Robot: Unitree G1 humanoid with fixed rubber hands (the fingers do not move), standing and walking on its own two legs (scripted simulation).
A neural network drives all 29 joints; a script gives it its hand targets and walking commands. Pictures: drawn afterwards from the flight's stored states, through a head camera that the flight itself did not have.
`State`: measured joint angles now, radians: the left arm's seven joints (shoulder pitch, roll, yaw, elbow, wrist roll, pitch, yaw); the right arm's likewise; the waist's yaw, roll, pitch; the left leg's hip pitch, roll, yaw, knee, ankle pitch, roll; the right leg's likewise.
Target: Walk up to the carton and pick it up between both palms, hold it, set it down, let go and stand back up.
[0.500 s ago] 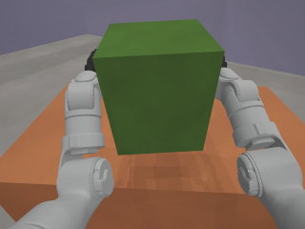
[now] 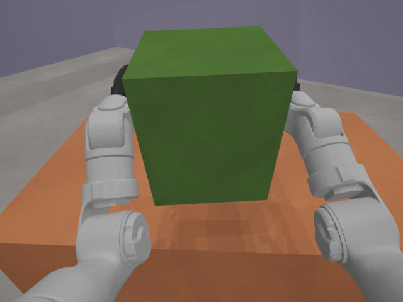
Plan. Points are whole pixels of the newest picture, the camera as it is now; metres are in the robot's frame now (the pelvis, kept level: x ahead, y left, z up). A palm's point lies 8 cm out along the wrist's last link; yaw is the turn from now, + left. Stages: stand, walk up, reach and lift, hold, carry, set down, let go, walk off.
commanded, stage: hold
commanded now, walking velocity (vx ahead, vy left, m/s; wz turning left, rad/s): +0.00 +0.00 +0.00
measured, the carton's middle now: (207, 117) +0.35 +0.00 +0.26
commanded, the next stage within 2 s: none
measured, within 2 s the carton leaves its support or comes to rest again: neither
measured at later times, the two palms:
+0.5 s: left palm (120, 106) +0.37 +0.15 +0.28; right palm (286, 99) +0.36 -0.15 +0.29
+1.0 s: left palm (122, 106) +0.37 +0.15 +0.28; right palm (286, 101) +0.36 -0.15 +0.29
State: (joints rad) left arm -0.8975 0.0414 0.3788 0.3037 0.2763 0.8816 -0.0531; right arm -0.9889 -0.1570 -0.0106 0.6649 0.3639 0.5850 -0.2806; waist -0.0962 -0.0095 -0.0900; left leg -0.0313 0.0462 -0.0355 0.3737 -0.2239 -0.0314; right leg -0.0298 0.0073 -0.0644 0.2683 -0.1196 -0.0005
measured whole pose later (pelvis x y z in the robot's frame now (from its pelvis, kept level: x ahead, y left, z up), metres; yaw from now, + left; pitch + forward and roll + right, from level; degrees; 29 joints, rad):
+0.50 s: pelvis +0.00 +0.00 +0.00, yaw +0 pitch -7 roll -1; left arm -0.90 0.05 0.39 0.34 0.28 0.87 -0.06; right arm -1.00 -0.15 -0.01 0.69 0.36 0.59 -0.28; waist -0.10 -0.03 -0.10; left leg -0.04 0.05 -0.03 0.37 -0.22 -0.03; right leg -0.04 0.01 -0.06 0.27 -0.11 0.00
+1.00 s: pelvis +0.00 +0.00 +0.00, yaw +0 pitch -6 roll -1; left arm -0.90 0.06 0.38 0.34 0.27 0.86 -0.06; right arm -0.99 -0.15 -0.01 0.69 0.35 0.58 -0.28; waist -0.10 -0.02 -0.10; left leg -0.04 0.05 -0.04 0.38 -0.22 -0.03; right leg -0.04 0.01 -0.06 0.27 -0.12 0.00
